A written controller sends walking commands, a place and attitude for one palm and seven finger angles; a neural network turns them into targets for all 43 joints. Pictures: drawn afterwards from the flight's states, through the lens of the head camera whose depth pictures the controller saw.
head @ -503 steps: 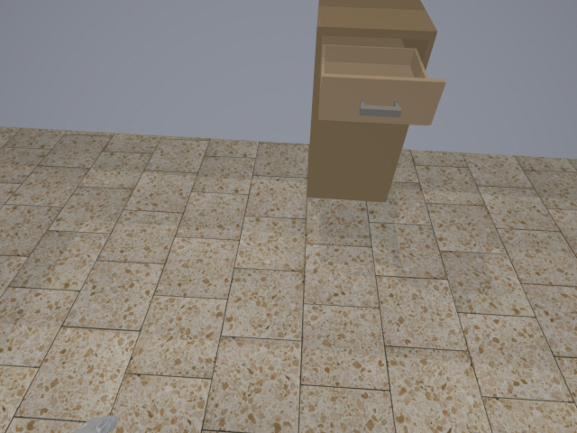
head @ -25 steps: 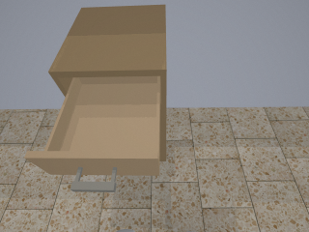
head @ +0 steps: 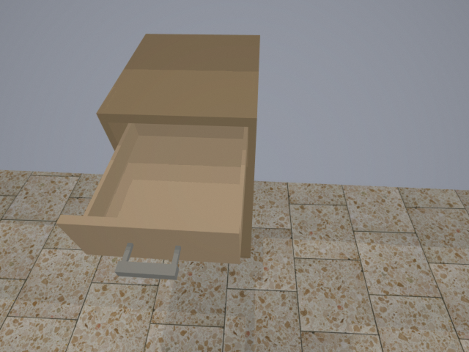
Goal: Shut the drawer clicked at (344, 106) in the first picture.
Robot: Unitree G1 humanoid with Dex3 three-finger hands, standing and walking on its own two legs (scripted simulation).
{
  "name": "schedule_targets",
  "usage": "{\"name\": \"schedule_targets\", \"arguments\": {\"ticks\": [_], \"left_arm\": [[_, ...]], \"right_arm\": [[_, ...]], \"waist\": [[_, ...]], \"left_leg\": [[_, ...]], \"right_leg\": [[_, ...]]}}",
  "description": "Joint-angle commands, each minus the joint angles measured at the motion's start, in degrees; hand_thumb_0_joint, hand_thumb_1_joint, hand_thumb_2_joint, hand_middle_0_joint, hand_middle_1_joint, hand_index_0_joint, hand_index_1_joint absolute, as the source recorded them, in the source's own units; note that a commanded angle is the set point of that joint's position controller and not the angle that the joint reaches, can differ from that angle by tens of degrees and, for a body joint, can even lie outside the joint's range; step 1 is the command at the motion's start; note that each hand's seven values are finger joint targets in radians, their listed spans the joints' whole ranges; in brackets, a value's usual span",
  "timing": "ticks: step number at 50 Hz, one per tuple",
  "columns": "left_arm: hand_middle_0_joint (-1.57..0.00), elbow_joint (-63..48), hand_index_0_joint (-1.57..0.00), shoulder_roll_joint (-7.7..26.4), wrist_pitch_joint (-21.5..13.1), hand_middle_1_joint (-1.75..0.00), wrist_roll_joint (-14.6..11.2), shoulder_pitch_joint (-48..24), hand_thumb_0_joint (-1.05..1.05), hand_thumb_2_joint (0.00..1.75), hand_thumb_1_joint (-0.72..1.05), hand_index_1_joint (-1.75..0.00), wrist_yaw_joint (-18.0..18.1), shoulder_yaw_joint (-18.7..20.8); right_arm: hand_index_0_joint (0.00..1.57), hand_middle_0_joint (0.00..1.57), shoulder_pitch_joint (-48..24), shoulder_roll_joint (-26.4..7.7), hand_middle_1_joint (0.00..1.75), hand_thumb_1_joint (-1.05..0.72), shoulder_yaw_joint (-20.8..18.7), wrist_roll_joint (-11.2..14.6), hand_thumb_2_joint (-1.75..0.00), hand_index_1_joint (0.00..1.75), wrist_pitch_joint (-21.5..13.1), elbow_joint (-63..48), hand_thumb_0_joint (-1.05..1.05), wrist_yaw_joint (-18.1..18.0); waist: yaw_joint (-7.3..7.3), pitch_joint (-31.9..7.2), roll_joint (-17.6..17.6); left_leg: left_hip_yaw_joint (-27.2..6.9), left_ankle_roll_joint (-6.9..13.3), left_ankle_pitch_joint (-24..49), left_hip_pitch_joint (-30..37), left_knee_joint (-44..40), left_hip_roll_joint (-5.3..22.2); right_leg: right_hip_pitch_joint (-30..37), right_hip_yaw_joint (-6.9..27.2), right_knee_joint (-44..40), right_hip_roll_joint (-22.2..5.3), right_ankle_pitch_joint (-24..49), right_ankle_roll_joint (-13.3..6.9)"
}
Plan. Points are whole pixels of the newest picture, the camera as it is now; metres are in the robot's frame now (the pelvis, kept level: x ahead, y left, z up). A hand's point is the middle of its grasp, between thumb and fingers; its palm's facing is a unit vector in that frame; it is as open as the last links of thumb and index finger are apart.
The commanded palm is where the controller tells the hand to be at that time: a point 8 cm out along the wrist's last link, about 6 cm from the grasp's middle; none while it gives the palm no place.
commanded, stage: come to a stop and stand still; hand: left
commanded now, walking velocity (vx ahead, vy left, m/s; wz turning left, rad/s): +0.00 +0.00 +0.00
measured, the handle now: (150, 259) +0.29 +0.19 -0.06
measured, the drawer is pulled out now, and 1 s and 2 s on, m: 0.29 0.29 0.28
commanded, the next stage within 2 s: look again from close up in 0.92 s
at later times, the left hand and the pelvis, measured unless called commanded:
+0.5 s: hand out of the picture +0.04 +0.24 -0.17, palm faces +0.03 -0.98 -0.20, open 7.2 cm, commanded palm none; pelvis +0.02 +0.07 +0.00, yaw -1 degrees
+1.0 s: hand out of the picture +0.02 +0.22 -0.18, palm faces +0.06 -0.98 -0.17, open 7.4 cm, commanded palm none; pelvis +0.04 +0.07 +0.00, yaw -1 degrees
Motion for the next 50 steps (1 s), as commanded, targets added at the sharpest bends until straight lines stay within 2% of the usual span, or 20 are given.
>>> {"name": "schedule_targets", "arguments": {"ticks": [1, 2, 4, 5, 7, 8, 9, 11, 12, 14, 17, 21, 23, 28, 34, 39, 43, 45, 47, 50], "left_arm": [[-0.20, -5.3, -0.20, 8.5, -2.6, -0.30, -0.5, -2.8, 0.00, 0.90, 0.90, -0.30, 1.0, 3.5], [-0.20, -4.9, -0.20, 8.9, -2.3, -0.30, -0.7, -3.0, 0.00, 0.90, 0.90, -0.30, 0.9, 3.4], [-0.20, -3.4, -0.20, 6.6, -2.4, -0.30, -1.2, -0.8, 0.00, 0.90, 0.90, -0.30, 0.4, 2.1], [-0.20, -2.2, -0.20, 4.7, -2.5, -0.30, -1.1, 1.3, 0.00, 0.90, 0.90, -0.30, 0.1, 1.3], [-0.20, -1.5, -0.20, 4.5, -1.9, -0.30, -0.7, 2.2, 0.00, 0.90, 0.90, -0.30, -0.2, 1.2], [-0.20, -1.6, -0.20, 4.6, -1.6, -0.30, -0.4, 1.9, 0.00, 0.90, 0.90, -0.30, -0.3, 1.1], [-0.20, -1.4, -0.20, 4.4, -1.6, -0.30, -0.4, 2.1, 0.00, 0.90, 0.90, -0.30, -0.3, 1.0], [-0.20, -1.3, -0.20, 3.7, -1.4, -0.30, -0.6, 1.9, 0.00, 0.90, 0.90, -0.30, -0.3, 0.9], [-0.20, -1.4, -0.20, 3.6, -1.1, -0.30, -0.7, 1.6, 0.00, 0.90, 0.90, -0.30, -0.3, 0.8], [-0.20, -1.5, -0.20, 2.2, -1.1, -0.30, -0.7, 2.5, 0.00, 0.90, 0.90, -0.30, -0.2, 0.5], [-0.20, -1.0, -0.20, 1.7, -1.0, -0.30, -0.7, 3.4, 0.00, 0.90, 0.90, -0.30, -0.2, 0.0], [-0.20, -0.6, -0.20, 0.8, -1.2, -0.30, -0.7, 4.0, 0.00, 0.90, 0.90, -0.30, 0.0, -0.3], [-0.20, -0.4, -0.20, 0.5, -0.9, -0.30, -0.7, 4.1, 0.00, 0.90, 0.90, -0.30, 0.1, -0.2], [-0.20, 0.1, -0.20, 0.1, -0.4, -0.30, -0.7, 4.7, 0.00, 0.90, 0.90, -0.30, 0.6, -0.2], [-0.20, 0.5, -0.20, 0.0, 0.3, -0.30, -0.6, 5.7, 0.00, 0.90, 0.90, -0.30, 1.1, 0.1], [-0.20, 1.3, -0.20, 0.0, 0.7, -0.30, -0.5, 6.7, 0.00, 0.90, 0.90, -0.30, 1.2, 0.1], [-0.20, 2.1, -0.20, -0.2, 0.1, -0.30, -0.4, 7.8, 0.00, 0.90, 0.90, -0.30, 1.1, 0.0], [-0.20, 2.4, -0.20, -0.2, -0.1, -0.30, -0.5, 7.9, 0.00, 0.90, 0.90, -0.30, 1.2, 0.0], [-0.20, 2.2, -0.20, -0.1, -0.3, -0.30, -0.5, 7.6, 0.00, 0.90, 0.90, -0.30, 1.1, -0.1], [-0.20, 1.9, -0.20, 0.0, -0.4, -0.30, -0.5, 7.0, 0.00, 0.90, 0.90, -0.30, 1.0, -0.2]], "right_arm": [[0.20, 0.20, 14.5, -5.4, 0.30, -0.90, -2.1, 0.2, -0.90, 0.30, -1.7, -1.9, 0.00, -1.4], [0.20, 0.20, 15.0, -3.3, 0.30, -0.90, -1.6, 0.6, -0.90, 0.30, -1.9, -1.9, 0.00, -1.3], [0.20, 0.20, 13.3, -1.7, 0.30, -0.90, -0.5, 0.2, -0.90, 0.30, -2.7, -1.9, 0.00, -1.4], [0.20, 0.20, 10.7, -1.5, 0.30, -0.90, 0.1, 0.0, -0.90, 0.30, -2.7, -2.3, 0.00, -1.3], [0.20, 0.20, 9.4, -1.4, 0.30, -0.90, 0.4, -0.2, -0.90, 0.30, -2.2, -3.2, 0.00, -1.0], [0.20, 0.20, 9.3, -1.9, 0.30, -0.90, 0.5, -0.3, -0.90, 0.30, -2.0, -2.9, 0.00, -1.0], [0.20, 0.20, 10.4, -2.0, 0.30, -0.90, 0.6, -0.3, -0.90, 0.30, -1.9, -2.5, 0.00, -0.9], [0.20, 0.20, 12.6, -1.9, 0.30, -0.90, 0.8, -0.3, -0.90, 0.30, -2.0, -1.4, 0.00, -0.9], [0.20, 0.20, 13.0, -2.2, 0.30, -0.90, 0.8, -0.4, -0.90, 0.30, -2.2, -1.0, 0.00, -1.0], [0.20, 0.20, 12.3, -2.7, 0.30, -0.90, 1.0, -0.3, -0.90, 0.30, -2.8, -0.8, 0.00, -1.1], [0.20, 0.20, 11.0, -3.1, 0.30, -0.90, 1.1, 0.1, -0.90, 0.30, -3.5, -0.6, 0.00, -1.4], [0.20, 0.20, 11.0, -3.1, 0.30, -0.90, 1.0, 0.3, -0.90, 0.30, -3.8, 0.1, 0.00, -1.7], [0.20, 0.20, 10.8, -3.4, 0.30, -0.90, 0.8, 0.4, -0.90, 0.30, -3.9, 0.5, 0.00, -2.1], [0.20, 0.20, 9.9, -4.1, 0.30, -0.90, 0.4, 0.6, -0.90, 0.30, -3.6, 1.0, 0.00, -2.6], [0.20, 0.20, 8.7, -4.7, 0.30, -0.90, 0.1, 0.7, -0.90, 0.30, -3.4, 1.6, 0.00, -3.1], [0.20, 0.20, 7.0, -4.4, 0.30, -0.90, 0.1, 0.6, -0.90, 0.30, -3.3, 1.9, 0.00, -3.2], [0.20, 0.20, 5.8, -4.5, 0.30, -0.90, 0.1, 0.7, -0.90, 0.30, -3.2, 1.7, 0.00, -3.0], [0.20, 0.20, 6.3, -4.3, 0.30, -0.90, 0.1, 0.8, -0.90, 0.30, -3.1, 2.0, 0.00, -2.9], [0.20, 0.20, 6.3, -4.1, 0.30, -0.90, 0.2, 0.9, -0.90, 0.30, -3.2, 2.5, 0.00, -2.7], [0.20, 0.20, 6.8, -3.5, 0.30, -0.90, 0.5, 0.8, -0.90, 0.30, -3.4, 3.1, 0.00, -2.7]], "waist": [[-4.74, -3.6, -9.7], [-4.93, -7.9, -2.3], [-3.15, -5.2, 3.7], [-1.14, -2.6, 5.9], [0.05, 1.9, 2.6], [0.16, 5.5, -0.1], [0.00, 6.4, -3.4], [-0.35, 7.4, -5.4], [-0.40, 7.2, -2.0], [0.54, 5.9, 0.2], [1.39, 3.8, 1.2], [0.76, 1.0, -1.4], [0.54, 0.8, 0.0], [-0.01, 1.1, -0.8], [0.11, 2.1, 0.0], [0.77, 3.1, 2.0], [1.20, 3.3, -1.5], [0.69, 3.5, -4.5], [0.51, 3.1, -5.2], [0.18, 2.4, -2.4]], "left_leg": [[1.1, -0.5, -11.8, -2.6, 6.8, -0.5], [1.3, -0.6, -7.2, -1.2, 2.1, 0.0], [-3.2, 0.0, 0.7, -0.8, -3.0, 1.4], [-6.0, 0.7, 1.1, -3.8, -3.8, 3.6], [-7.6, 1.2, -4.1, -9.0, -5.4, 4.7], [-8.1, 1.5, -5.8, -11.3, -5.4, 4.3], [-8.0, 1.7, -5.2, -11.6, -5.0, 3.8], [-8.4, 2.0, -5.1, -11.1, -5.7, 3.6], [-9.6, 2.2, -5.4, -10.6, -8.0, 4.4], [-12.0, 3.0, -5.3, -12.7, -11.1, 6.0], [-13.0, 3.3, -0.2, -11.4, -12.9, 7.1], [-11.2, 2.9, 12.2, -4.9, -10.0, 6.8], [-11.0, 2.1, 20.4, -1.5, -9.5, 7.3], [-11.0, 0.6, 33.9, 4.1, -8.4, 8.3], [-11.4, -0.8, 44.8, 8.5, -9.0, 9.4], [-11.1, -1.3, 43.3, 8.5, -9.9, 9.2], [-10.7, -1.2, 35.9, 5.6, -8.4, 7.3], [-10.1, -1.6, 31.3, 3.8, -8.2, 6.0], [-9.4, -0.1, 27.1, 3.8, -8.3, 5.8], [-9.2, 0.0, 25.0, 4.0, -8.9, 5.7]], "right_leg": [[5.9, 12.3, -11.5, -12.5, 27.2, 14.5], [9.7, 11.4, -8.2, -12.7, 28.0, 10.0], [7.0, 11.1, -3.3, -12.3, 12.1, 2.1], [5.2, 12.0, -3.1, -12.0, 3.6, -0.4], [2.4, 13.7, -6.8, -12.1, -10.1, -1.4], [0.4, 14.5, -7.5, -11.8, -14.2, -1.2], [-0.5, 14.9, -7.6, -11.9, -15.1, -1.3], [-2.5, 14.5, -7.1, -11.4, -15.9, -1.2], [-3.1, 13.4, -5.3, -10.7, -14.3, -0.9], [0.7, 10.8, -1.5, -8.6, -7.5, 0.2], [3.6, 9.1, 1.0, -7.8, -1.3, 1.0], [3.1, 9.0, 1.5, -7.9, 3.0, 1.3], [1.4, 8.3, 2.6, -7.5, 2.9, 1.6], [-1.4, 8.0, 4.1, -6.7, 0.3, 2.4], [-4.8, 8.1, 7.7, -6.2, -6.9, 3.1], [-5.4, 9.7, 8.4, -6.4, -8.3, 3.3], [-1.7, 12.0, 3.5, -6.8, 0.5, 2.2], [0.2, 12.7, 2.8, -7.3, 5.6, 1.5], [0.6, 12.9, 1.9, -7.6, 7.4, 1.4], [1.1, 12.8, 1.5, -7.8, 7.1, 1.5]]}}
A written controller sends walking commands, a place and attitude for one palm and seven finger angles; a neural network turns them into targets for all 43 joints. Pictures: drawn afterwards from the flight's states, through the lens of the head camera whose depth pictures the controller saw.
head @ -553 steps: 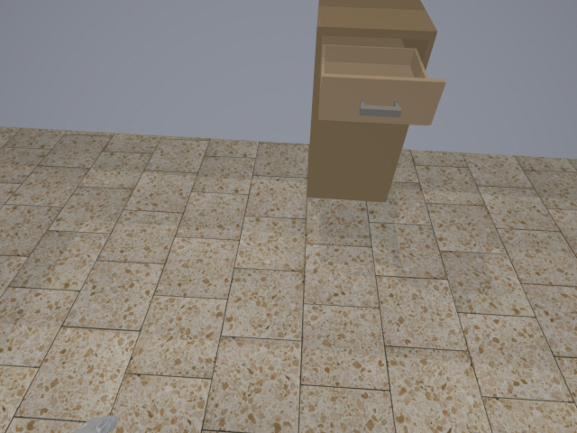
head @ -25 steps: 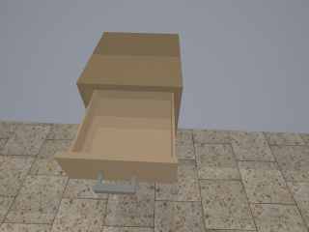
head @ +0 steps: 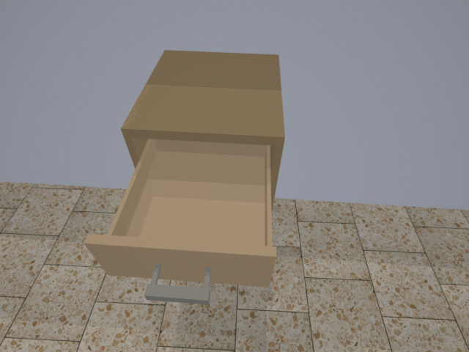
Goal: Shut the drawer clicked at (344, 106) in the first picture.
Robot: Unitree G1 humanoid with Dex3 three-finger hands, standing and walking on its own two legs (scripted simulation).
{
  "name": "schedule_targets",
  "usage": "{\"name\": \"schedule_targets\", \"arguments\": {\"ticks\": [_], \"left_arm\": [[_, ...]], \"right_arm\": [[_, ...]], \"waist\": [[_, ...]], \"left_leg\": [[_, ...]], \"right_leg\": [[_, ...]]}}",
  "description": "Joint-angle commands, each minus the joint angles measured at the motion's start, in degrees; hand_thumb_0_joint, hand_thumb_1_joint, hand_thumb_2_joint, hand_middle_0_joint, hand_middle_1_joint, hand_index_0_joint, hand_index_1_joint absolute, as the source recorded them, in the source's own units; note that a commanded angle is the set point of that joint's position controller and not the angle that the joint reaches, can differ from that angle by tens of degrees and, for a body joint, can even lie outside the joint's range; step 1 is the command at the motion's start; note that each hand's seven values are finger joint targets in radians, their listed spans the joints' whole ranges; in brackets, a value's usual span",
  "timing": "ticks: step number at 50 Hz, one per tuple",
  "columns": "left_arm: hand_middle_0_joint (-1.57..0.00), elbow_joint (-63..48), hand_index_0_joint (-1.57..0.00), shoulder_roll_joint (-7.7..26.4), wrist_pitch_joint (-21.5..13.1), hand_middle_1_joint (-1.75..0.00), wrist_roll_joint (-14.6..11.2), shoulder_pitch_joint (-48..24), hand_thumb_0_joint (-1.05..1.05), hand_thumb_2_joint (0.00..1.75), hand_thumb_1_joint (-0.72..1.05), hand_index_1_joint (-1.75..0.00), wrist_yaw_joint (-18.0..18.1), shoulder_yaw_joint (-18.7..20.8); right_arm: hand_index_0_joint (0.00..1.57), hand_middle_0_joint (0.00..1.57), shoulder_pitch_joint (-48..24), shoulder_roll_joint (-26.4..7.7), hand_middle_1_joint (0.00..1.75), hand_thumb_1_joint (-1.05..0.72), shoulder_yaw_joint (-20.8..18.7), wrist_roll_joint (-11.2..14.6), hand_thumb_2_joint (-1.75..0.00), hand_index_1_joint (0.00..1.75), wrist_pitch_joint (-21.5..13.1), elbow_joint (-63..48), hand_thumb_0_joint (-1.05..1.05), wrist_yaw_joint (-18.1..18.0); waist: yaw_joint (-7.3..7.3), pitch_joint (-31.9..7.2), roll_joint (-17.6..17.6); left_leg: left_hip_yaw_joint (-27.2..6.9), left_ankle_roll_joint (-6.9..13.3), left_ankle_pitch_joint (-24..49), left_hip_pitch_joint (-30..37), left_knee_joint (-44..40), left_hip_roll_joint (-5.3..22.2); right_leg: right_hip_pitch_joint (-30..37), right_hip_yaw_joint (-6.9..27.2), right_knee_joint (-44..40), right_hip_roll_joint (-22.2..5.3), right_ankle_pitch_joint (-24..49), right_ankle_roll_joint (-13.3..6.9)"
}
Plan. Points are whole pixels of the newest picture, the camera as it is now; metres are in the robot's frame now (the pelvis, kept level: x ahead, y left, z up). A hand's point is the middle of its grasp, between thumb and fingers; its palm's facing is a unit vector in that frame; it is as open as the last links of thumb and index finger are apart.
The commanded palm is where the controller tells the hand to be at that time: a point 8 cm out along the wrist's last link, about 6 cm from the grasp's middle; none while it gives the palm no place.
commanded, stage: look again from close up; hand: left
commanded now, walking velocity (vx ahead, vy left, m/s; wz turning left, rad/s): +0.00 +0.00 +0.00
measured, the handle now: (180, 282) +0.26 +0.13 -0.06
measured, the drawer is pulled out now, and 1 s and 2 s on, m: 0.29 0.28 0.28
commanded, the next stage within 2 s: raise the hand and make a fist in 0.48 s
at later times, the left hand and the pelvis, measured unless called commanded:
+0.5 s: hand out of the picture -0.04 +0.12 -0.17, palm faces +0.06 -0.99 -0.16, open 7.3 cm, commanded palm none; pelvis -0.01 -0.03 +0.01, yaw +0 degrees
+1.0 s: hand out of the picture +0.09 +0.10 -0.04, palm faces +0.09 -1.00 +0.04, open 6.1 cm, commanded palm +0.06 +0.16 -0.04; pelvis -0.05 -0.06 -0.05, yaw +3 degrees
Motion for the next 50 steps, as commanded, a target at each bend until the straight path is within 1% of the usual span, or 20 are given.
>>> {"name": "schedule_targets", "arguments": {"ticks": [1, 17, 28, 29, 30, 31, 32, 33, 34, 37, 38, 40, 41, 42, 43, 45, 46, 47, 48, 50], "left_arm": [[-0.20, -1.3, -0.20, 4.2, -0.6, -0.30, 0.2, 4.3, 0.00, 0.90, 0.90, -0.30, 0.2, 0.5], [-0.20, -1.2, -0.20, 4.8, -1.1, -0.30, 0.4, 3.7, 0.00, 0.90, 0.90, -0.30, -0.3, 0.0], [-0.20, -1.0, -0.20, 4.4, -1.5, -0.30, 0.4, 4.3, 0.00, 0.90, 0.90, -0.30, -0.3, -0.1], [-0.20, 1.5, -0.20, 7.3, -2.8, -0.30, 1.3, 5.8, 0.00, 0.90, 0.90, -0.30, 1.5, -0.2], [-0.22, -84.7, -0.22, 16.4, -13.3, -0.32, -10.4, -33.3, 0.00, 0.90, 0.90, -0.32, 0.2, 2.1], [-0.24, -73.8, -0.24, 13.3, -8.9, -0.34, -6.4, -16.9, 0.00, 0.90, 0.90, -0.34, 2.5, 1.3], [-0.26, -67.6, -0.26, 10.7, -6.2, -0.37, -7.3, -13.0, 0.00, 0.90, 0.90, -0.37, 5.3, 0.4], [-0.28, -54.9, -0.28, 0.7, -0.5, -0.39, -7.0, 2.7, 0.00, 0.90, 0.90, -0.39, 5.4, -5.2], [-0.30, -62.6, -0.30, -1.6, -0.2, -0.41, -8.9, -0.8, 0.00, 0.90, 0.90, -0.41, 4.4, -8.0], [-0.36, -67.9, -0.36, -0.2, -6.6, -0.47, -9.6, 2.2, 0.00, 0.90, 0.90, -0.47, 1.8, -8.1], [-0.38, -66.5, -0.38, 0.3, -8.8, -0.50, -8.9, 0.6, 0.00, 0.90, 0.90, -0.50, 1.0, -7.2], [-0.42, -58.9, -0.42, -2.2, -14.8, -0.54, -10.3, 12.0, 0.00, 0.90, 0.90, -0.54, -3.2, -5.5], [-0.44, -58.1, -0.44, -1.9, -18.3, -0.56, -11.7, 19.0, 0.00, 0.90, 0.90, -0.56, -6.0, -3.6], [-0.46, -57.2, -0.46, 0.7, -21.5, -0.58, -12.4, 24.5, 0.00, 0.90, 0.90, -0.58, -8.4, 0.2], [-0.48, -60.1, -0.48, 0.0, -25.2, -0.60, -13.2, 25.9, 0.00, 0.90, 0.90, -0.60, -11.5, 0.1], [-0.52, -68.3, -0.52, 3.0, -32.2, -0.65, -12.7, 16.6, 0.00, 0.90, 0.90, -0.65, -14.9, 0.8], [-0.54, -72.5, -0.54, 6.7, -35.5, -0.67, -11.8, 12.8, 0.00, 0.90, 0.90, -0.67, -15.7, 3.1], [-0.56, -75.0, -0.56, 10.4, -38.2, -0.69, -10.9, 9.6, 0.00, 0.90, 0.90, -0.69, -15.7, 5.3], [-0.58, -78.7, -0.58, 13.3, -40.6, -0.71, -10.2, 8.0, 0.00, 0.90, 0.90, -0.71, -15.5, 7.4], [-0.62, -82.1, -0.62, 13.2, -44.3, -0.75, -10.0, 7.8, 0.00, 0.90, 0.90, -0.75, -15.3, 8.0]], "right_arm": [[0.20, 0.20, 5.5, -4.7, 0.30, -0.90, -0.7, 0.2, -0.90, 0.30, -0.6, 0.1, 0.00, -0.4], [0.20, 0.20, 6.1, -2.8, 0.30, -0.90, -0.3, 0.4, -0.90, 0.30, -0.7, 1.4, 0.00, 0.0], [0.20, 0.20, 6.8, -2.3, 0.30, -0.90, -0.3, 0.4, -0.90, 0.30, -0.9, 2.0, 0.00, 0.1], [0.20, 0.20, 0.1, -5.3, 0.30, -0.90, -0.3, 0.8, -0.90, 0.30, -0.9, -3.6, 0.00, 0.6], [0.20, 0.20, 0.9, -18.0, 0.30, -0.90, -3.0, 2.2, -0.90, 0.30, -9.5, -26.2, 0.00, -1.4], [0.20, 0.20, -5.6, -12.2, 0.30, -0.90, -0.3, 2.6, -0.90, 0.30, -14.8, -23.0, 0.00, -2.2], [0.20, 0.20, -3.8, -12.7, 0.30, -0.90, -2.1, 2.4, -0.90, 0.30, -17.2, -18.9, 0.00, -2.0], [0.20, 0.20, -2.2, -9.6, 0.30, -0.90, -1.9, 3.2, -0.90, 0.30, -17.5, -17.9, 0.00, -1.2], [0.20, 0.20, -2.7, -11.2, 0.30, -0.90, -1.5, 3.9, -0.90, 0.30, -18.3, -22.3, 0.00, -0.8], [0.20, 0.20, -5.3, -14.5, 0.30, -0.90, -2.1, 2.8, -0.90, 0.30, -21.4, -27.7, 0.00, -1.4], [0.20, 0.20, -4.6, -14.8, 0.30, -0.90, -3.0, 2.0, -0.90, 0.30, -21.5, -28.6, 0.00, -1.0], [0.20, 0.20, -6.5, -14.6, 0.30, -0.90, -4.2, 1.8, -0.90, 0.30, -21.3, -32.5, 0.00, 0.2], [0.20, 0.20, -8.4, -14.2, 0.30, -0.90, -4.5, 1.8, -0.90, 0.30, -21.0, -34.7, 0.00, 0.9], [0.20, 0.20, -9.5, -13.9, 0.30, -0.90, -5.0, 2.2, -0.90, 0.30, -20.6, -36.1, 0.00, 2.1], [0.20, 0.20, -10.5, -13.7, 0.30, -0.90, -5.1, 2.0, -0.90, 0.30, -20.2, -38.1, 0.00, 3.1], [0.20, 0.20, -11.2, -13.2, 0.30, -0.90, -5.2, 2.0, -0.90, 0.30, -20.2, -40.3, 0.00, 4.0], [0.20, 0.20, -10.7, -12.8, 0.30, -0.90, -5.4, 1.6, -0.90, 0.30, -20.4, -40.7, 0.00, 4.1], [0.20, 0.20, -9.7, -12.8, 0.30, -0.90, -5.5, 1.1, -0.90, 0.30, -20.4, -40.0, 0.00, 4.4], [0.20, 0.20, -9.9, -12.6, 0.30, -0.90, -5.6, 0.8, -0.90, 0.30, -20.2, -40.6, 0.00, 4.5], [0.20, 0.20, -10.2, -11.6, 0.30, -0.90, -5.6, 0.9, -0.90, 0.30, -19.7, -41.6, 0.00, 4.2]], "waist": [[-0.31, 3.4, -1.4], [-0.23, 5.8, -1.0], [-0.39, 4.1, -1.4], [0.79, 8.1, -3.3], [-6.89, -22.8, 10.7], [-2.30, -20.8, 15.2], [-3.32, -17.1, 14.2], [-2.55, -8.3, 7.5], [-2.57, -3.1, 3.7], [-3.90, -2.3, -9.3], [-5.08, -0.6, -17.0], [-2.47, 1.7, -26.4], [-0.28, 0.0, -26.6], [2.09, -2.5, -19.5], [2.75, -5.2, -13.7], [1.75, -10.1, -0.4], [1.21, -12.9, 5.5], [0.78, -12.4, 9.8], [0.25, -14.5, 10.5], [-0.55, -16.9, 8.6]], "left_leg": [[-10.8, -5.3, 25.6, -2.4, -4.3, 12.5], [-10.7, -3.5, 13.2, -5.9, -6.3, 12.4], [-10.4, -3.5, 11.6, -5.4, -5.6, 12.3], [-8.7, -5.3, 19.4, -13.3, 3.8, 13.1], [-11.4, -6.6, 25.2, 2.8, -0.5, 6.7], [-10.5, -8.6, 33.5, 3.2, -3.6, 9.7], [-10.6, -10.0, 30.9, 0.3, -3.8, 9.9], [-11.8, -9.4, 23.9, -4.7, -4.2, 9.8], [-12.6, -8.5, 17.5, -9.5, -3.0, 9.4], [-12.3, -5.9, 6.6, -14.6, 5.0, 6.6], [-12.5, -5.4, 4.8, -17.5, 8.2, 5.9], [-11.6, -5.5, -0.4, -26.1, 12.5, 5.5], [-10.5, -5.9, -1.4, -29.6, 14.3, 4.8], [-9.1, -6.8, 0.5, -31.2, 15.7, 4.1], [-8.1, -7.3, 1.8, -31.6, 17.5, 3.4], [-7.1, -7.3, 2.6, -33.4, 21.9, 3.2], [-7.3, -7.1, 3.6, -32.9, 23.8, 3.6], [-8.1, -7.2, 3.3, -33.9, 25.2, 4.1], [-8.9, -6.8, 2.8, -34.5, 26.7, 4.4], [-9.6, -6.0, 2.0, -37.0, 30.4, 4.9]], "right_leg": [[-0.5, 6.3, -3.9, -4.5, 11.7, -3.2], [-0.9, 6.9, -7.7, -5.0, 9.4, -3.4], [-0.7, 7.2, -8.5, -5.3, 10.0, -3.8], [-2.0, 6.8, -5.3, -7.3, 27.9, -1.6], [3.7, 5.7, -1.6, -1.1, 18.2, -1.0], [0.9, 4.2, 1.8, 0.5, 5.5, -2.9], [-4.0, 2.2, 3.9, 0.6, -0.5, -1.6], [-8.4, 1.0, 4.2, 0.1, -2.5, -1.4], [-8.7, 0.1, 2.8, -0.1, -1.7, -1.3], [-10.3, 1.0, -2.1, -0.1, -1.7, -1.4], [-14.0, 1.9, -2.1, 0.0, -4.5, -1.3], [-18.7, 1.6, 0.4, 0.1, -11.3, -1.0], [-18.0, 2.4, 2.1, 0.0, -12.0, -1.0], [-15.7, 3.6, 4.5, -0.5, -7.7, -1.8], [-14.1, 3.9, 7.3, -0.9, -3.3, -2.2], [-17.2, 4.7, 13.1, -0.9, -0.5, -3.0], [-19.3, 4.7, 15.6, -0.4, -0.2, -3.5], [-23.0, 4.5, 17.8, -0.1, -1.3, -3.8], [-24.9, 5.0, 19.1, 0.3, -3.3, -4.1], [-26.9, 6.7, 21.0, 0.4, -4.4, -4.1]]}}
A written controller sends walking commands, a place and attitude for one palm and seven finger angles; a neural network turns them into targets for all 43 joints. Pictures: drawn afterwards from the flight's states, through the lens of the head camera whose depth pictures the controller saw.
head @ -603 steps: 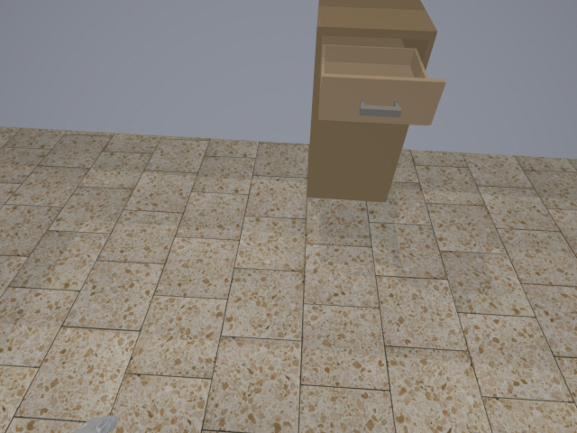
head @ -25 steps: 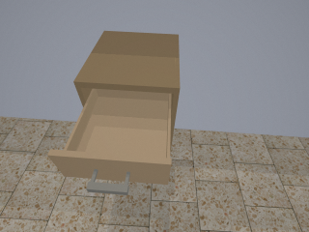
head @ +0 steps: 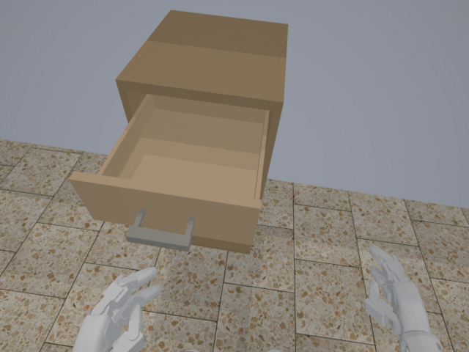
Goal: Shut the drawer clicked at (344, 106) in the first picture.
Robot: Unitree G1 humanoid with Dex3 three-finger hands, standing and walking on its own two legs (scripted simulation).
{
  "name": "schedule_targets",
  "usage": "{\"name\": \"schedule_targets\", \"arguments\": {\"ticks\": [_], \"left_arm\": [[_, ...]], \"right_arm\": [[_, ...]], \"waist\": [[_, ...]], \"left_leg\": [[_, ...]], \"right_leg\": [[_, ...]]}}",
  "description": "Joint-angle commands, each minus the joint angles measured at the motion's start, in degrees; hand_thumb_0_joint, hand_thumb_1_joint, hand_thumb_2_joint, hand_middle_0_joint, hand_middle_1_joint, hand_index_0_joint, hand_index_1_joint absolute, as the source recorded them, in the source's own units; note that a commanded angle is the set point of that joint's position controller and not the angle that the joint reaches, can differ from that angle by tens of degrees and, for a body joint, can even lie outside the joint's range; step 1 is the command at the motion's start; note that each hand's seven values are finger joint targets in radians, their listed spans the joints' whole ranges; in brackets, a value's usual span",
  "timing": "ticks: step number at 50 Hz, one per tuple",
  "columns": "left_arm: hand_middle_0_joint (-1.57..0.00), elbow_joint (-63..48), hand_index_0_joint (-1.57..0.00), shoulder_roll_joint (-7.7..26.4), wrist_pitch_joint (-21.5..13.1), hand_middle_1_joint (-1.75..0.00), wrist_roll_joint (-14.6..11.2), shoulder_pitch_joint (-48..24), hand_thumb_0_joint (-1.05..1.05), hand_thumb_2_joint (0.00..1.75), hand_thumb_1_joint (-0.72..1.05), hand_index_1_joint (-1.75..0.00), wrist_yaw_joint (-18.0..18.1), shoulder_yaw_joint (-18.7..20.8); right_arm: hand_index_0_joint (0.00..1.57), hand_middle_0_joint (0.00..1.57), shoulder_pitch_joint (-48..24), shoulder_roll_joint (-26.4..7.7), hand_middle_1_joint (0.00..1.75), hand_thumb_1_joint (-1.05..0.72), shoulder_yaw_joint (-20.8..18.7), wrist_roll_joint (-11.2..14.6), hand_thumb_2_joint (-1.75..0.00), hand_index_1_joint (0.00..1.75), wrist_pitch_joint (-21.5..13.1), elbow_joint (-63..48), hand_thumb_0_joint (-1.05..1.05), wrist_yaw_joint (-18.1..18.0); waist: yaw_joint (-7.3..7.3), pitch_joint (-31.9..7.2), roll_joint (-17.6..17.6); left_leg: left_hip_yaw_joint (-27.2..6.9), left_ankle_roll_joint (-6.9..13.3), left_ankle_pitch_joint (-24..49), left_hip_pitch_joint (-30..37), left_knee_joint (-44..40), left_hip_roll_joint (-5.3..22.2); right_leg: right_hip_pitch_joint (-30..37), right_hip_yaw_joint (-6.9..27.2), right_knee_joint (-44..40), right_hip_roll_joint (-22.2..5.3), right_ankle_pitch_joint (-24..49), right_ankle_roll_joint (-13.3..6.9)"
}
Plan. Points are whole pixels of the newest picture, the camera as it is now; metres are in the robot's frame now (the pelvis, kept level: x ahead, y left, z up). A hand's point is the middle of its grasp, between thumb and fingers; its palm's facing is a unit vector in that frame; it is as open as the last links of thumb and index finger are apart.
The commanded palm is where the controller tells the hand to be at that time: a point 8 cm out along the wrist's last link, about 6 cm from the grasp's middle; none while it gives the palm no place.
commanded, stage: raise the hand and make a fist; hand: left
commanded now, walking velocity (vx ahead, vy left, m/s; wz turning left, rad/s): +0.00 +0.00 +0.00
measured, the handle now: (162, 228) +0.33 +0.17 -0.01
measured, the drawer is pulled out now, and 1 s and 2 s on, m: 0.28 0.28 0.28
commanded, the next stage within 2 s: bring the fist close to the handle in 1.48 s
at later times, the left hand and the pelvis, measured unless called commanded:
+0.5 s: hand (131, 311) +0.17 +0.16 +0.05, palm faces +0.02 -1.00 -0.05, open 3.5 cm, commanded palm +0.13 +0.21 +0.05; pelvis +0.00 -0.01 -0.01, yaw +0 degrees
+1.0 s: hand (135, 310) +0.16 +0.15 +0.08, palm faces -0.06 -1.00 -0.01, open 3.2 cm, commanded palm +0.12 +0.21 +0.09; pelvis +0.02 +0.02 +0.00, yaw +0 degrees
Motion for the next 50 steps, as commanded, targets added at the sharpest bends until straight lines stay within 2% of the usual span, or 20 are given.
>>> {"name": "schedule_targets", "arguments": {"ticks": [1, 2, 4, 6, 7, 8, 10, 13, 14, 16, 17, 19, 24, 28, 32, 35, 38, 43, 46, 50], "left_arm": [[-0.64, -24.1, -0.64, 9.5, -14.5, -0.78, -0.3, -8.3, 0.00, 0.90, 0.90, -0.78, -1.1, 7.2], [-0.66, -24.7, -0.66, 10.4, -14.1, -0.80, -1.0, -9.8, 0.00, 0.90, 0.90, -0.80, -0.8, 8.6], [-0.70, -21.2, -0.70, 6.1, -11.4, -0.84, -3.0, -7.9, 0.00, 0.90, 0.90, -0.84, -2.2, 5.7], [-0.74, -18.8, -0.74, 5.6, -6.9, -0.88, -4.7, -7.3, 0.00, 0.90, 0.90, -0.88, -4.7, 4.7], [-0.76, -16.5, -0.76, 5.8, -3.9, -0.91, -4.9, -5.9, 0.00, 0.90, 0.90, -0.91, -5.8, 4.7], [-0.78, -17.1, -0.78, 6.3, -1.5, -0.93, -5.2, -6.8, 0.00, 0.90, 0.90, -0.93, -7.3, 3.8], [-0.82, -19.5, -0.82, 8.4, 3.5, -0.97, -5.1, -5.3, 0.00, 0.90, 0.90, -0.97, -9.0, 4.4], [-0.88, -22.3, -0.88, 10.7, 7.8, -1.04, -5.1, -3.3, 0.00, 0.90, 0.90, -1.04, -7.8, 8.5], [-0.90, -22.2, -0.90, 10.8, 8.3, -1.06, -5.5, -1.8, 0.00, 0.90, 0.90, -1.06, -6.7, 10.4], [-0.94, -23.0, -0.94, 9.2, 7.5, -1.10, -6.1, -1.2, 0.00, 0.90, 0.90, -1.10, -4.6, 11.0], [-0.96, -23.0, -0.96, 10.0, 6.7, -1.12, -6.1, -0.9, 0.00, 0.90, 0.90, -1.12, -3.2, 12.6], [-1.00, -22.5, -1.00, 7.7, 5.2, -1.17, -5.8, 3.6, 0.00, 0.90, 0.90, -1.17, -1.8, 11.6], [-1.10, -25.3, -1.10, 6.3, 1.7, -1.27, -4.2, 2.9, 0.00, 0.90, 0.90, -1.27, -2.8, 5.9], [-1.18, -28.3, -1.18, 7.1, 0.7, -1.36, -4.1, 5.0, 0.00, 0.90, 0.90, -1.36, -4.2, 5.3], [-1.26, -30.2, -1.26, 9.1, 1.5, -1.45, -3.6, 5.8, 0.00, 0.90, 0.90, -1.45, -1.8, 7.9], [-1.32, -31.1, -1.32, 6.1, 2.8, -1.51, -3.3, 7.0, 0.00, 0.90, 0.90, -1.51, -0.4, 5.5], [-1.38, -32.0, -1.38, 4.8, 4.3, -1.58, -2.5, 9.0, 0.00, 0.90, 0.90, -1.58, -0.1, 3.4], [-1.40, -34.2, -1.40, 5.5, 6.3, -1.60, -1.3, 9.9, 0.00, 0.90, 0.90, -1.60, -1.2, 1.7], [-1.40, -37.6, -1.40, 4.4, 7.3, -1.60, -1.1, 10.9, 0.00, 0.90, 0.90, -1.60, -0.9, -0.1], [-1.40, -40.3, -1.40, 4.4, 7.9, -1.60, -0.5, 13.5, 0.00, 0.90, 0.90, -1.60, 0.7, 0.4]], "right_arm": [[0.20, 0.20, -1.1, -1.4, 0.30, -0.90, -0.1, 0.0, -0.90, 0.30, -0.6, -7.1, 0.00, 0.0], [0.20, 0.20, -0.7, -1.6, 0.30, -0.90, -0.1, 0.4, -0.90, 0.30, 0.0, -7.1, 0.00, -0.4], [0.20, 0.20, -1.5, -1.6, 0.30, -0.90, 0.4, 1.4, -0.90, 0.30, 0.4, -8.5, 0.00, -0.9], [0.20, 0.20, -1.7, -2.2, 0.30, -0.90, 1.0, 2.3, -0.90, 0.30, 0.7, -9.2, 0.00, -1.6], [0.20, 0.20, -1.8, -2.3, 0.30, -0.90, 1.1, 2.8, -0.90, 0.30, 1.2, -9.2, 0.00, -2.0], [0.20, 0.20, -1.5, -2.6, 0.30, -0.90, 1.4, 3.2, -0.90, 0.30, 1.5, -9.8, 0.00, -2.5], [0.20, 0.20, -1.6, -2.5, 0.30, -0.90, 1.5, 3.6, -0.90, 0.30, 1.9, -11.1, 0.00, -3.2], [0.20, 0.20, -1.9, -1.2, 0.30, -0.90, 1.9, 3.2, -0.90, 0.30, 2.8, -10.8, 0.00, -3.8], [0.20, 0.20, -2.0, -0.5, 0.30, -0.90, 1.9, 3.0, -0.90, 0.30, 3.2, -10.4, 0.00, -3.9], [0.20, 0.20, -2.6, 0.2, 0.30, -0.90, 2.1, 2.6, -0.90, 0.30, 3.3, -10.0, 0.00, -4.0], [0.20, 0.20, -3.4, 0.2, 0.30, -0.90, 2.0, 2.5, -0.90, 0.30, 3.2, -9.3, 0.00, -4.0], [0.20, 0.20, -2.3, 0.8, 0.30, -0.90, 1.6, 2.2, -0.90, 0.30, 3.0, -9.1, 0.00, -3.4], [0.20, 0.20, -1.1, -0.5, 0.30, -0.90, 1.4, 2.4, -0.90, 0.30, 1.6, -9.2, 0.00, -2.8], [0.20, 0.20, 0.2, -1.0, 0.30, -0.90, 0.9, 2.7, -0.90, 0.30, 0.7, -9.6, 0.00, -2.8], [0.20, 0.20, -0.4, -0.9, 0.30, -0.90, 0.7, 2.6, -0.90, 0.30, 1.4, -9.9, 0.00, -3.0], [0.20, 0.20, -0.4, -0.7, 0.30, -0.90, 1.0, 2.6, -0.90, 0.30, 2.0, -11.0, 0.00, -2.9], [0.20, 0.20, -0.2, -0.6, 0.30, -0.90, 1.2, 2.5, -0.90, 0.30, 2.6, -11.8, 0.00, -2.6], [0.20, 0.20, -0.6, -0.7, 0.30, -0.90, 1.8, 2.6, -0.90, 0.30, 3.1, -12.5, 0.00, -2.5], [0.20, 0.20, -0.5, -0.5, 0.30, -0.90, 2.1, 2.5, -0.90, 0.30, 3.0, -13.6, 0.00, -2.1], [0.20, 0.20, -0.1, 0.0, 0.30, -0.90, 2.1, 2.3, -0.90, 0.30, 3.4, -13.8, 0.00, -1.6]], "waist": [[-1.48, -8.4, 10.8], [-2.28, -8.3, 8.9], [-2.82, -6.1, 6.2], [-3.13, -5.1, 3.7], [-3.49, -4.9, 0.6], [-3.64, -6.1, -0.8], [-2.43, -9.0, 0.0], [-0.90, -11.6, 1.1], [-0.33, -11.6, -0.4], [0.09, -9.5, -1.5], [0.70, -9.0, -0.7], [1.04, -7.9, 0.0], [-1.51, -6.4, 0.9], [-1.60, -8.9, 1.0], [-0.59, -7.7, 2.9], [-0.61, -5.7, 4.3], [-0.80, -6.7, 2.7], [-1.08, -4.6, 2.9], [-0.93, -5.2, 4.0], [-0.17, -6.4, 3.7]], "left_leg": [[-6.0, -1.8, 9.6, -5.9, 0.2, 0.3], [-6.1, -1.5, 7.9, -7.4, 1.3, 0.3], [-6.0, -1.2, 4.4, -10.0, 1.8, 0.1], [-5.8, -0.9, 2.7, -11.5, 1.8, 0.1], [-5.4, -0.7, 2.2, -12.1, 2.0, 0.1], [-5.5, -0.6, 2.3, -12.3, 1.9, 0.0], [-5.9, -0.5, 4.2, -10.7, 0.5, -0.1], [-6.5, -0.9, 8.1, -8.9, -0.9, 0.1], [-6.7, -1.1, 9.1, -9.1, -1.4, 0.1], [-6.9, -1.4, 9.2, -9.7, -2.4, 0.2], [-6.9, -1.7, 9.4, -9.6, -2.6, 0.2], [-6.5, -1.8, 10.0, -9.1, -3.5, 0.3], [-6.1, -1.1, 7.8, -8.4, -3.1, 0.2], [-6.2, -0.8, 9.7, -5.7, -3.5, 0.3], [-6.2, -0.9, 10.7, -4.2, -4.9, 0.4], [-6.3, -1.0, 11.7, -2.2, -6.6, 0.6], [-6.5, -0.9, 14.4, -0.1, -7.2, 0.9], [-6.9, -0.9, 15.8, 1.2, -8.3, 1.1], [-7.4, -1.1, 17.6, 3.3, -8.9, 1.4], [-8.0, -1.9, 20.7, 4.9, -9.3, 1.7]], "right_leg": [[0.8, 13.2, -2.4, -1.1, 0.7, 1.7], [0.7, 14.7, -3.5, -1.2, -1.8, 2.0], [1.5, 15.9, -6.0, -1.7, -6.1, 2.8], [3.3, 16.9, -8.9, -2.0, -9.0, 3.7], [4.6, 18.2, -11.0, -2.4, -10.4, 4.5], [6.5, 18.9, -11.7, -2.9, -10.3, 5.2], [10.0, 18.8, -12.0, -3.3, -7.7, 5.6], [13.3, 17.1, -10.7, -3.4, -1.4, 5.7], [14.7, 16.6, -10.3, -3.6, 1.3, 5.8], [14.8, 15.8, -10.0, -3.5, 2.5, 5.8], [15.1, 15.8, -10.0, -3.5, 2.9, 5.5], [14.5, 14.7, -9.4, -3.2, 4.0, 5.2], [10.6, 15.4, -10.7, -3.4, -1.3, 5.7], [11.4, 14.5, -10.4, -3.0, 1.2, 5.4], [11.3, 12.6, -9.9, -2.1, 1.9, 4.5], [10.6, 10.4, -9.2, -1.4, 4.0, 4.0], [11.5, 9.1, -8.9, -1.0, 8.4, 4.3], [11.5, 8.4, -9.3, -0.8, 10.4, 4.1], [10.7, 6.6, -8.4, -0.3, 11.1, 4.0], [10.9, 5.6, -7.6, 0.1, 12.4, 3.9]]}}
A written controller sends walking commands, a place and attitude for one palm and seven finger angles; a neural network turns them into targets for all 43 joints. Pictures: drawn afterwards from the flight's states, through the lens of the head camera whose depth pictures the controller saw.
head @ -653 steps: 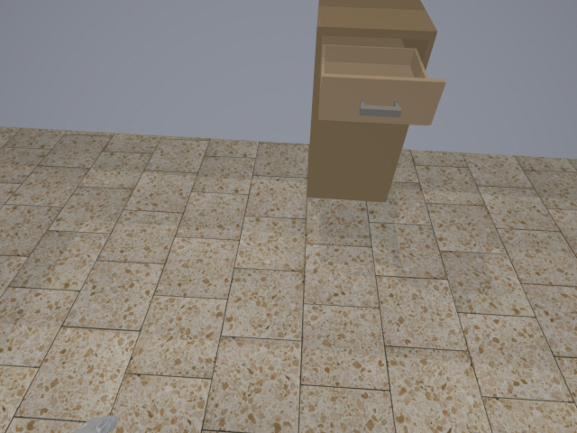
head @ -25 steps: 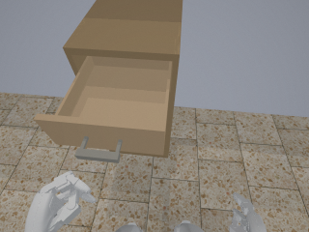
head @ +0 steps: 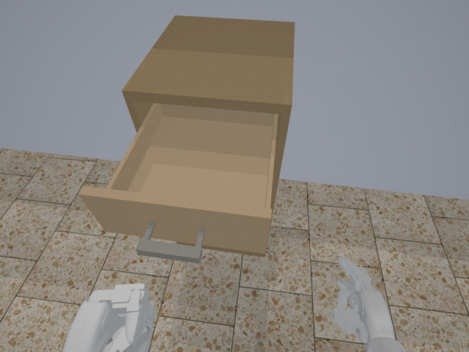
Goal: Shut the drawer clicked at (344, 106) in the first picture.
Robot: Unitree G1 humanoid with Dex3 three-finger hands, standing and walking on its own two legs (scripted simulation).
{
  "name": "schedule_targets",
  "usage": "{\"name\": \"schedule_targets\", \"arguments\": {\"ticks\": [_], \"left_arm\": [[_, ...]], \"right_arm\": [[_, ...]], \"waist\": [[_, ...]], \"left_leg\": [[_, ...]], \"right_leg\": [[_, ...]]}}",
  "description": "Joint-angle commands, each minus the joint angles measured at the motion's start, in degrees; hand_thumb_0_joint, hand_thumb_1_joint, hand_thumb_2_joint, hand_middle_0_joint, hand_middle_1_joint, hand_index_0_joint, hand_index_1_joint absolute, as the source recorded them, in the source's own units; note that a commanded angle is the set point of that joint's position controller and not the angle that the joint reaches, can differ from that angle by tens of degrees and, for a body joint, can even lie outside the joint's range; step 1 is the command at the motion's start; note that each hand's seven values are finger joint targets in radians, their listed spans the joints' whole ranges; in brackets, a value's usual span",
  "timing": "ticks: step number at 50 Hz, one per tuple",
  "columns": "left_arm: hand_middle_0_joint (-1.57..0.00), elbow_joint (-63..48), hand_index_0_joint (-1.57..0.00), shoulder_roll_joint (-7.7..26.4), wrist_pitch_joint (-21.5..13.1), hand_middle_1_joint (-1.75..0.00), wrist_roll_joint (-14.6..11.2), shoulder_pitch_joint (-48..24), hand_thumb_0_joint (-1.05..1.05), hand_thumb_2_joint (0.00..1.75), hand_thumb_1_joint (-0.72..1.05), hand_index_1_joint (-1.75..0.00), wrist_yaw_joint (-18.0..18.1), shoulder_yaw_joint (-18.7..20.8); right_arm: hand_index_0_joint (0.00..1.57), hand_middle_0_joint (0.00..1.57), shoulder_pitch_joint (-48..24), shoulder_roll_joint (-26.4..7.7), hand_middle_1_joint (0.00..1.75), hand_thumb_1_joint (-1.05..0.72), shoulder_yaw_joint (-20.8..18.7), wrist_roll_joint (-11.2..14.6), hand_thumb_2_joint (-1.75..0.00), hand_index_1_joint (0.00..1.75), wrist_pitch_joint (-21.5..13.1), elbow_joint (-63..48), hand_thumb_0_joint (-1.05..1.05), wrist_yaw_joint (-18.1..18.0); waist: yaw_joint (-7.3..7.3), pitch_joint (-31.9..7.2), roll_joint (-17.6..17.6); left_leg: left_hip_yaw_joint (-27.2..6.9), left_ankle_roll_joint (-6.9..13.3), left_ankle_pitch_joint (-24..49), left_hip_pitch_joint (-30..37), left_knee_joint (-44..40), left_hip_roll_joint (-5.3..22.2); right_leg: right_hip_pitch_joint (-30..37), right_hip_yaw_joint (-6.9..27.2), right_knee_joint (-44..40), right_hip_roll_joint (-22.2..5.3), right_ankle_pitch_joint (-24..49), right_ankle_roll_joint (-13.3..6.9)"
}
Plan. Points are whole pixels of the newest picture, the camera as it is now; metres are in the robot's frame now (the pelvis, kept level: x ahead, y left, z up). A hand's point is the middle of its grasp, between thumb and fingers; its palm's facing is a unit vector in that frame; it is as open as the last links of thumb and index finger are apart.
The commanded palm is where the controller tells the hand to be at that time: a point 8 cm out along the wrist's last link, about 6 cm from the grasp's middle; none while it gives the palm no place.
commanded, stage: raise the hand and make a fist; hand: left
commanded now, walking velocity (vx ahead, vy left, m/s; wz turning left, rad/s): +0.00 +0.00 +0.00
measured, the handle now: (173, 240) +0.32 +0.15 -0.01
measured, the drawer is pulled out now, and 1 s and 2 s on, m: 0.28 0.28 0.28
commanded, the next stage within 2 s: bring the fist close to the handle in 0.48 s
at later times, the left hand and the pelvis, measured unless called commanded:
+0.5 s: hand (138, 337) +0.14 +0.13 +0.09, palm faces -0.04 -1.00 -0.02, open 3.3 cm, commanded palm +0.09 +0.19 +0.09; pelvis -0.01 +0.01 +0.00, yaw -1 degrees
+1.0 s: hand (159, 319) +0.17 +0.12 +0.05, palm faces -0.07 -1.00 -0.02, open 3.3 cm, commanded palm +0.13 +0.18 +0.04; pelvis -0.01 +0.00 -0.02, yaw -1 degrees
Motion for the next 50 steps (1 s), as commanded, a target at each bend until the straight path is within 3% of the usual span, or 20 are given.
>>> {"name": "schedule_targets", "arguments": {"ticks": [1, 7, 10, 15, 18, 22, 26, 27, 29, 33, 36, 39, 44, 47, 49, 50], "left_arm": [[-1.40, -15.2, -1.40, 3.0, -3.1, -1.60, -0.2, 5.8, 0.00, 0.90, 0.90, -1.60, 1.6, 2.7], [-1.40, -14.6, -1.40, 1.9, -2.6, -1.60, 0.6, 5.6, 0.00, 0.90, 0.90, -1.60, 1.5, 0.6], [-1.40, -15.6, -1.40, 1.7, -3.1, -1.60, 0.4, 6.0, 0.00, 0.90, 0.90, -1.60, 0.9, -0.2], [-1.40, -16.8, -1.40, 3.8, -3.3, -1.60, 0.9, 7.2, 0.00, 0.90, 0.90, -1.60, 2.5, 2.3], [-1.40, -18.0, -1.40, 1.7, -3.7, -1.60, 0.7, 6.3, 0.00, 0.90, 0.90, -1.60, 3.2, 0.5], [-1.40, -16.8, -1.40, 1.7, -3.3, -1.60, 0.7, 7.4, 0.00, 0.90, 0.90, -1.60, 3.3, 0.1], [-1.40, -15.7, -1.40, 3.5, -2.6, -1.60, 1.0, 6.7, 0.00, 0.90, 0.90, -1.60, 2.9, 1.5], [-1.40, -15.1, -1.40, 4.5, -2.4, -1.60, 1.3, 7.1, 0.00, 0.90, 0.90, -1.60, 3.1, 2.7], [-1.40, -16.1, -1.40, 4.0, -2.4, -1.60, 1.0, 5.8, 0.00, 0.90, 0.90, -1.60, 3.1, 2.2], [-1.40, -11.8, -1.40, 2.9, -3.3, -1.60, 0.2, 0.5, 0.00, 0.90, 0.90, -1.60, 3.4, 2.2], [-1.40, -11.5, -1.40, 2.4, -5.1, -1.60, -0.1, -0.8, 0.00, 0.90, 0.90, -1.60, 2.8, 1.4], [-1.40, -9.0, -1.40, 3.6, -5.7, -1.60, 0.4, -1.8, 0.00, 0.90, 0.90, -1.60, 2.7, 2.3], [-1.40, -6.7, -1.40, 2.6, -5.5, -1.60, 0.8, -3.3, 0.00, 0.90, 0.90, -1.60, 2.7, 1.4], [-1.40, -4.2, -1.40, 3.8, -5.3, -1.60, 0.8, -3.3, 0.00, 0.90, 0.90, -1.60, 3.5, 3.5], [-1.40, -4.6, -1.40, 2.4, -5.7, -1.60, 0.8, -3.5, 0.00, 0.90, 0.90, -1.60, 3.7, 2.2], [-1.40, -4.0, -1.40, 3.1, -5.9, -1.60, 0.8, -4.1, 0.00, 0.90, 0.90, -1.60, 3.9, 3.2]], "right_arm": [[0.20, 0.20, -3.1, -6.1, 0.30, -0.90, -3.5, 0.4, -0.90, 0.30, -2.7, -9.5, 0.00, -0.3], [0.20, 0.20, -3.9, -6.6, 0.30, -0.90, -3.3, 0.4, -0.90, 0.30, -2.5, -9.9, 0.00, -0.4], [0.20, 0.20, -3.2, -6.9, 0.30, -0.90, -3.4, 0.5, -0.90, 0.30, -2.9, -10.2, 0.00, -0.3], [0.20, 0.20, -2.6, -6.5, 0.30, -0.90, -3.6, 0.4, -0.90, 0.30, -2.6, -10.4, 0.00, -0.3], [0.20, 0.20, -2.6, -6.4, 0.30, -0.90, -3.5, 0.4, -0.90, 0.30, -2.8, -10.8, 0.00, -0.2], [0.20, 0.20, -2.6, -6.6, 0.30, -0.90, -3.7, 0.4, -0.90, 0.30, -3.0, -10.6, 0.00, -0.2], [0.20, 0.20, -3.0, -7.0, 0.30, -0.90, -3.7, 0.6, -0.90, 0.30, -2.3, -11.0, 0.00, -0.5], [0.20, 0.20, -3.7, -6.9, 0.30, -0.90, -3.7, 0.6, -0.90, 0.30, -2.1, -10.8, 0.00, -0.7], [0.20, 0.20, -3.1, -6.8, 0.30, -0.90, -3.3, 0.7, -0.90, 0.30, -2.0, -11.3, 0.00, -0.7], [0.20, 0.20, -2.2, -7.3, 0.30, -0.90, -3.0, 0.3, -0.90, 0.30, -2.1, -10.5, 0.00, -1.4], [0.20, 0.20, -1.5, -7.5, 0.30, -0.90, -3.1, 0.1, -0.90, 0.30, -2.8, -10.4, 0.00, -1.3], [0.20, 0.20, -0.9, -7.7, 0.30, -0.90, -3.2, -0.1, -0.90, 0.30, -2.7, -9.8, 0.00, -1.1], [0.20, 0.20, -1.0, -7.7, 0.30, -0.90, -3.4, -0.2, -0.90, 0.30, -2.2, -9.9, 0.00, -0.9], [0.20, 0.20, -1.5, -7.6, 0.30, -0.90, -3.6, -0.2, -0.90, 0.30, -1.5, -9.5, 0.00, -1.0], [0.20, 0.20, -1.3, -7.3, 0.30, -0.90, -3.5, -0.4, -0.90, 0.30, -1.2, -9.9, 0.00, -0.8], [0.20, 0.20, -1.1, -7.4, 0.30, -0.90, -3.7, -0.4, -0.90, 0.30, -1.0, -9.6, 0.00, -0.8]], "waist": [[-0.29, -6.4, -2.3], [-1.34, -2.5, -4.1], [-1.39, -4.1, -3.2], [-0.23, -5.7, -1.5], [-0.47, -5.4, -0.2], [-0.82, -4.6, -3.1], [-1.14, -3.1, -4.5], [-0.54, -2.1, -3.7], [-0.76, -2.4, -1.3], [-2.14, -0.3, -4.4], [-1.97, -3.7, -1.7], [-2.01, -5.5, -2.1], [-1.93, -6.9, -2.0], [-1.51, -7.3, -4.2], [-1.43, -8.1, -2.3], [-1.53, -8.3, -3.1]], "left_leg": [[-7.1, -3.2, 22.3, 3.0, -9.3, 1.9], [-7.5, -3.1, 17.9, 1.0, -9.5, 1.9], [-7.6, -3.2, 16.8, 1.1, -9.1, 1.7], [-7.7, -3.7, 17.1, 0.8, -9.0, 1.9], [-7.9, -4.0, 17.0, 1.4, -9.1, 1.9], [-7.8, -3.6, 17.1, 0.2, -8.6, 2.0], [-7.2, -3.1, 12.4, -2.4, -8.6, 1.7], [-7.1, -3.0, 11.7, -3.0, -8.7, 1.6], [-7.0, -3.0, 10.5, -2.5, -8.9, 1.5], [-7.4, -2.7, 6.5, -4.5, -7.8, 1.3], [-7.2, -2.8, 8.5, -3.9, -6.6, 1.1], [-7.0, -2.8, 10.6, -4.8, -5.5, 1.0], [-6.7, -2.8, 12.9, -5.7, -4.6, 0.9], [-6.3, -2.7, 13.3, -7.4, -3.9, 0.8], [-6.1, -2.8, 14.4, -7.4, -3.5, 0.6], [-6.1, -2.9, 14.6, -7.7, -3.2, 0.7]], "right_leg": [[8.5, 5.9, -5.8, -0.3, 12.9, 2.3], [6.1, 6.1, -6.6, -0.2, 9.2, 2.3], [5.8, 6.2, -6.1, -0.2, 8.1, 2.3], [6.1, 6.3, -5.2, -0.2, 7.3, 1.9], [5.2, 6.0, -5.0, -0.1, 6.6, 1.9], [5.3, 6.1, -5.3, -0.1, 7.3, 2.0], [5.4, 7.2, -6.2, -0.4, 3.9, 2.1], [5.8, 7.7, -6.7, -0.5, 2.8, 1.8], [5.3, 7.8, -6.8, -0.6, 1.5, 1.8], [2.5, 8.5, -7.8, -0.4, -3.3, 2.1], [2.6, 8.6, -6.2, -0.4, -0.7, 1.9], [3.3, 8.8, -5.1, -0.5, 2.1, 1.8], [3.4, 8.3, -3.3, -0.5, 5.3, 1.8], [4.3, 9.0, -3.2, -0.5, 6.2, 1.9], [4.2, 8.8, -2.3, -0.7, 7.8, 1.8], [3.9, 8.6, -1.9, -0.6, 8.1, 1.9]]}}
